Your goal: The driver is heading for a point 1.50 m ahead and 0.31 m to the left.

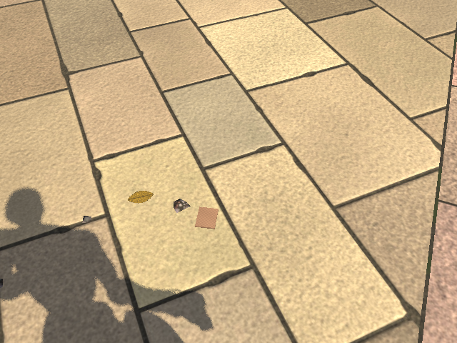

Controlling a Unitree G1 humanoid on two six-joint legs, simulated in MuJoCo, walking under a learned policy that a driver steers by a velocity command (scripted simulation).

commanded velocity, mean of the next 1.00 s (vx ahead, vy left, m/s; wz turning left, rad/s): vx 0.04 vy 0.00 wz -0.02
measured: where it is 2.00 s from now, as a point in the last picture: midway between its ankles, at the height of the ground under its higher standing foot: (215, 333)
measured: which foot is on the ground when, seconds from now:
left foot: down 0.00-1.00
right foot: down 0.00-1.00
